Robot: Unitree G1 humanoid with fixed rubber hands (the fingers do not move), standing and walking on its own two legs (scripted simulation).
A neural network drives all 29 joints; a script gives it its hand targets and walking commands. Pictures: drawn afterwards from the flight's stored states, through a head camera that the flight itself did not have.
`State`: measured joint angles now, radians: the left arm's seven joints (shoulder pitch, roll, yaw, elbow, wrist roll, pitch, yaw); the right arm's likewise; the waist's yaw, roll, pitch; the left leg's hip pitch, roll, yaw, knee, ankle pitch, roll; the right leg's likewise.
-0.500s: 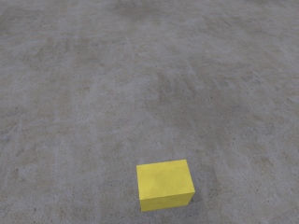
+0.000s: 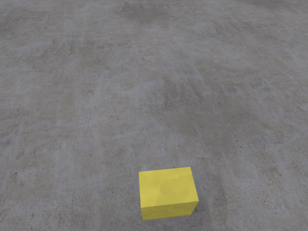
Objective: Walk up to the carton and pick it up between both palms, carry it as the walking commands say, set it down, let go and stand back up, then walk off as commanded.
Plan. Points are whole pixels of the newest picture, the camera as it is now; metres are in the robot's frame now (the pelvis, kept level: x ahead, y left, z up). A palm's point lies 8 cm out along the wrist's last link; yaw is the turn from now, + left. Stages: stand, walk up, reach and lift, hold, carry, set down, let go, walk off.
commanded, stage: stand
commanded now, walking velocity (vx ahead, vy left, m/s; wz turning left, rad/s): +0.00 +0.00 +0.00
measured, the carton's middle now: (165, 194) +0.41 -0.07 -0.63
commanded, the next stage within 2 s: reach and lift in 0.38 s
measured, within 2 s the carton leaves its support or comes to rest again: neither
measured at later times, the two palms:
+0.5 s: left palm out of the picture +0.07 +0.22 -0.14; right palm out of the picture +0.09 -0.25 -0.13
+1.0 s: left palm out of the picture +0.14 +0.21 -0.16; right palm out of the picture +0.14 -0.26 -0.16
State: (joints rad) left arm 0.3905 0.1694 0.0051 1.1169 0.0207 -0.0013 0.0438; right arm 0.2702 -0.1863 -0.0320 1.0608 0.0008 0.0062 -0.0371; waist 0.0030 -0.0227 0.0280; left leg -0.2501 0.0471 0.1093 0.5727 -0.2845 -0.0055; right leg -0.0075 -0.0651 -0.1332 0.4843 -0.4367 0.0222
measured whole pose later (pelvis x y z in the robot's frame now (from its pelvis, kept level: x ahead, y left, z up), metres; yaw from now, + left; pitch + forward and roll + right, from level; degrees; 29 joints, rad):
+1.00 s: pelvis -0.10 +0.01 -0.05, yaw -8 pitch +21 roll +1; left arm -0.13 0.14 0.15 0.50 -0.07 0.43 0.02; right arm -0.22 -0.29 -0.08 0.54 -0.02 0.43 0.07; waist 0.08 -0.02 -0.03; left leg -1.00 0.05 0.01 0.84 -0.21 -0.05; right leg -0.92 0.03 0.10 0.98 -0.44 0.02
